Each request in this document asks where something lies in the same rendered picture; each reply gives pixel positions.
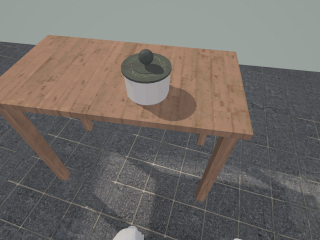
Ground pot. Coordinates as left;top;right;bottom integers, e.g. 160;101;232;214
124;74;170;105

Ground left robot thigh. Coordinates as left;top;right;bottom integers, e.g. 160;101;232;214
113;228;144;240

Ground lid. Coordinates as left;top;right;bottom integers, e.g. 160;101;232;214
121;53;172;84

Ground knob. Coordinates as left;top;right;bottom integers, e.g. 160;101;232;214
138;49;154;65

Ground table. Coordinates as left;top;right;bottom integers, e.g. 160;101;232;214
0;35;254;202

